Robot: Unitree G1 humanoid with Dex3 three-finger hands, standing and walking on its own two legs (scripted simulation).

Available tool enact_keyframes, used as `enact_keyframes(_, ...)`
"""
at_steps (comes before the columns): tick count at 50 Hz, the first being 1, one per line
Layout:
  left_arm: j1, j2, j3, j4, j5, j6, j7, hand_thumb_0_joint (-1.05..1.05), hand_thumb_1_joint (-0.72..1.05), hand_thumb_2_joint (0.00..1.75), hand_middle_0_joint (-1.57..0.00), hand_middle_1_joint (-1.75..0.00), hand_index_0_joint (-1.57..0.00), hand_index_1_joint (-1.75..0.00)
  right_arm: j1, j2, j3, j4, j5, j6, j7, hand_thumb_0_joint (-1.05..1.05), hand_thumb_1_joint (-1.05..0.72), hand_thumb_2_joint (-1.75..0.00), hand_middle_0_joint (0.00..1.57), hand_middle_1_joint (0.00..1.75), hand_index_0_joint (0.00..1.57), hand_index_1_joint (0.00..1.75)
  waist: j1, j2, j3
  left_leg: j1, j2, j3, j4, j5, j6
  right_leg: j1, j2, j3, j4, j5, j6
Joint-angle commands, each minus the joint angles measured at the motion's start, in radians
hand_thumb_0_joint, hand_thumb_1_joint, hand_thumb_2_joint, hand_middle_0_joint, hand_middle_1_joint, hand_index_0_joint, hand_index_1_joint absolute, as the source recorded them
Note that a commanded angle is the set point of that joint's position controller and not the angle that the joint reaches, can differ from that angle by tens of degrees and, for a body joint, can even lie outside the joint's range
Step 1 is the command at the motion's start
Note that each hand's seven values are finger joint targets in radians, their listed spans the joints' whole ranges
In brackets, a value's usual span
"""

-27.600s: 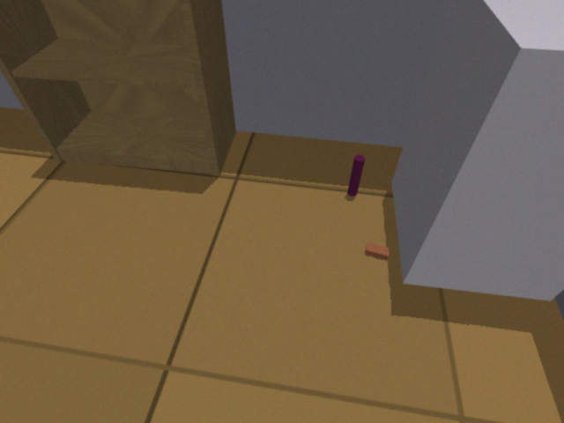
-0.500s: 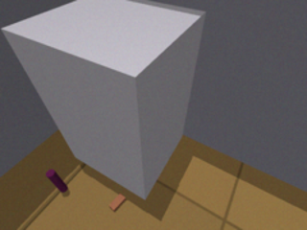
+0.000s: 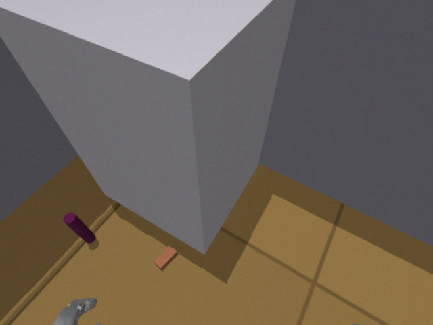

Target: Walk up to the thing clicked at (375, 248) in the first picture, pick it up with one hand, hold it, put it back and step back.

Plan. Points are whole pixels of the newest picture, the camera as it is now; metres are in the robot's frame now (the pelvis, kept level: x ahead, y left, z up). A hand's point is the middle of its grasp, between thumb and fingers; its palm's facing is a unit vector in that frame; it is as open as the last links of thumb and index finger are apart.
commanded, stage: rise first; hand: left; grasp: from above
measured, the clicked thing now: (165, 257) +0.47 +0.23 -0.76
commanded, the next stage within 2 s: none
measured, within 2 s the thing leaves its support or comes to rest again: neither
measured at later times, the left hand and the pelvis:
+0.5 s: hand out of the picture +0.16 +0.26 -0.20, palm faces -0.09 -0.87 -0.49, open 13.2 cm; pelvis +0.01 +0.00 -0.05, yaw -1 degrees
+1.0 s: hand out of the picture +0.14 +0.28 -0.25, palm faces -0.17 -0.75 -0.64, open 13.6 cm; pelvis -0.01 +0.00 -0.10, yaw -1 degrees
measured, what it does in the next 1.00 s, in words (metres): lowers itself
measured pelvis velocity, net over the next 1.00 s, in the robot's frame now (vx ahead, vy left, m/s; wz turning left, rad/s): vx -0.01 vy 0.00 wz -0.01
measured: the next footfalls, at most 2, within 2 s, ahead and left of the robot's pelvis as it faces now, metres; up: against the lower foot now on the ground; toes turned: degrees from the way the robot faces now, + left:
none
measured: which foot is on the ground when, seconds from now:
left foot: down 0.00-1.00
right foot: down 0.00-1.00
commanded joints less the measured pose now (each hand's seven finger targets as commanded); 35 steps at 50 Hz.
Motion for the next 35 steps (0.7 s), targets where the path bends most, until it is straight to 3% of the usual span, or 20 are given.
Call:
enact_keyframes(1, 0.075, 0.223, 0.109, -0.096, 0.075, 0.019, 0.023, 0.00, 0.10, 0.89, -0.16, -0.91, -0.18, -0.89, 0.089, -0.148, -0.074, -0.174, -0.009, -0.030, 0.000, 0.00, -0.90, -0.90, 0.20, 0.30, 0.20, 0.30, 0.054, 0.058, -0.300, 0.053, -0.035, 0.012, 0.066, 0.185, 0.003, -0.021, 0.019, 0.019, 0.059, 0.194, -0.029)
enact_keyframes(2, 0.096, 0.202, 0.096, -0.133, 0.080, 0.040, 0.032, 0.00, 0.02, 0.88, -0.16, -0.92, -0.18, -0.91, 0.079, -0.140, -0.074, -0.196, -0.004, -0.030, 0.001, 0.00, -0.88, -0.89, 0.20, 0.30, 0.20, 0.30, 0.056, 0.058, -0.301, 0.056, -0.036, 0.007, 0.053, 0.204, 0.001, -0.012, 0.021, 0.013, 0.053, 0.206, -0.030)
enact_keyframes(5, 0.080, 0.164, 0.073, -0.180, 0.096, 0.127, 0.050, 0.00, -0.22, 0.88, -0.19, -0.92, -0.19, -0.91, 0.043, -0.134, -0.072, -0.261, 0.003, -0.028, 0.006, 0.00, -0.87, -0.89, 0.20, 0.30, 0.20, 0.30, 0.020, 0.019, -0.244, 0.006, -0.029, 0.000, 0.073, 0.175, 0.005, -0.066, 0.027, 0.007, 0.060, 0.171, -0.025)
enact_keyframes(7, 0.038, 0.201, 0.092, -0.268, 0.112, 0.161, 0.067, 0.00, -0.38, 0.87, -0.22, -0.92, -0.22, -0.93, 0.032, -0.130, -0.069, -0.297, 0.002, -0.033, 0.007, 0.00, -0.91, -0.90, 0.20, 0.30, 0.20, 0.30, 0.020, 0.018, -0.253, -0.026, -0.027, 0.003, 0.109, 0.133, 0.007, -0.105, 0.026, 0.010, 0.088, 0.130, -0.023)
enact_keyframes(9, 0.056, 0.168, 0.087, -0.298, 0.114, 0.183, 0.076, 0.00, -0.45, 0.88, -0.22, -0.94, -0.21, -0.95, 0.049, -0.119, -0.067, -0.307, 0.000, -0.044, 0.009, 0.00, -0.91, -0.90, 0.20, 0.30, 0.20, 0.30, 0.010, 0.021, -0.250, -0.047, -0.022, 0.002, 0.139, 0.110, 0.007, -0.145, 0.029, 0.006, 0.121, 0.109, -0.021)
enact_keyframes(11, 0.030, 0.174, 0.093, -0.352, 0.124, 0.190, 0.084, 0.00, -0.42, 0.86, -0.22, -0.93, -0.22, -0.93, 0.072, -0.119, -0.069, -0.315, -0.004, -0.056, 0.008, 0.00, -0.90, -0.90, 0.20, 0.30, 0.20, 0.30, -0.002, 0.015, -0.264, -0.073, -0.016, -0.002, 0.186, 0.109, 0.007, -0.185, 0.030, 0.008, 0.167, 0.104, -0.017)
enact_keyframes(14, 0.044, 0.194, 0.113, -0.434, 0.140, 0.190, 0.095, 0.00, -0.43, 0.87, -0.22, -0.94, -0.21, -0.94, 0.070, -0.112, -0.071, -0.333, -0.009, -0.075, 0.005, 0.00, -0.89, -0.90, 0.20, 0.30, 0.20, 0.30, 0.005, 0.040, -0.316, -0.110, -0.013, -0.005, 0.256, 0.123, 0.010, -0.228, 0.025, 0.018, 0.233, 0.122, -0.014)
enact_keyframes(24, 0.180, 0.150, 0.089, -0.607, 0.190, 0.280, 0.110, 0.00, -0.41, 0.88, -0.19, -0.94, -0.18, -0.94, 0.064, -0.103, -0.073, -0.368, -0.020, -0.107, -0.010, 0.00, -0.85, -0.89, 0.20, 0.30, 0.20, 0.30, -0.013, 0.051, -0.387, -0.169, 0.005, -0.032, 0.399, 0.223, 0.016, -0.341, 0.033, 0.014, 0.363, 0.171, -0.009)
enact_keyframes(27, 0.215, 0.144, 0.092, -0.645, 0.203, 0.311, 0.123, 0.00, -0.43, 0.90, -0.18, -0.94, -0.17, -0.94, 0.052, -0.093, -0.067, -0.378, -0.023, -0.112, -0.015, 0.00, -0.86, -0.89, 0.20, 0.30, 0.20, 0.30, 0.000, 0.074, -0.384, -0.205, 0.007, -0.035, 0.421, 0.202, 0.013, -0.372, 0.032, 0.012, 0.391, 0.140, -0.014)
enact_keyframes(29, 0.220, 0.142, 0.089, -0.668, 0.213, 0.327, 0.135, 0.00, -0.42, 0.90, -0.15, -0.95, -0.15, -0.96, 0.048, -0.097, -0.068, -0.390, -0.025, -0.117, -0.017, 0.00, -0.83, -0.88, 0.20, 0.30, 0.20, 0.30, -0.015, 0.069, -0.399, -0.220, 0.010, -0.042, 0.441, 0.200, 0.013, -0.393, 0.035, 0.006, 0.411, 0.129, -0.014)
enact_keyframes(31, 0.239, 0.149, 0.098, -0.695, 0.223, 0.340, 0.150, 0.00, -0.41, 0.90, -0.14, -0.97, -0.14, -0.97, 0.044, -0.087, -0.064, -0.402, -0.026, -0.117, -0.021, 0.00, -0.84, -0.88, 0.20, 0.30, 0.20, 0.30, -0.001, 0.077, -0.401, -0.249, 0.005, -0.034, 0.466, 0.181, 0.018, -0.399, 0.031, 0.011, 0.423, 0.133, -0.014)
enact_keyframes(34, 0.251, 0.130, 0.084, -0.703, 0.235, 0.355, 0.164, 0.00, -0.43, 0.91, -0.11, -1.00, -0.12, -0.99, 0.034, -0.081, -0.060, -0.408, -0.027, -0.122, -0.028, 0.00, -0.82, -0.88, 0.20, 0.30, 0.20, 0.30, -0.006, 0.073, -0.410, -0.278, 0.007, -0.039, 0.486, 0.157, 0.015, -0.435, 0.035, 0.008, 0.452, 0.105, -0.017)
enact_keyframes(35, 0.252, 0.147, 0.099, -0.720, 0.238, 0.360, 0.172, 0.00, -0.42, 0.91, -0.11, -1.01, -0.12, -1.00, 0.032, -0.082, -0.061, -0.410, -0.027, -0.124, -0.031, 0.00, -0.83, -0.88, 0.20, 0.30, 0.20, 0.30, 0.000, 0.091, -0.415, -0.289, 0.006, -0.038, 0.497, 0.154, 0.015, -0.440, 0.034, 0.009, 0.459, 0.102, -0.017)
